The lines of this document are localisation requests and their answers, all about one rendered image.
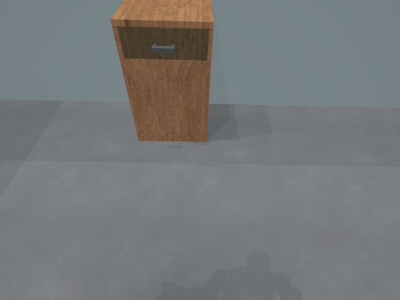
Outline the cabinet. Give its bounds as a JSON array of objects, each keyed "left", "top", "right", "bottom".
[{"left": 111, "top": 0, "right": 214, "bottom": 142}]

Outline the handle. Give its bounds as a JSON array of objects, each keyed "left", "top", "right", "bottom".
[{"left": 151, "top": 44, "right": 174, "bottom": 54}]

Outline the drawer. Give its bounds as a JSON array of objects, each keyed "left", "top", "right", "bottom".
[{"left": 117, "top": 26, "right": 208, "bottom": 61}]

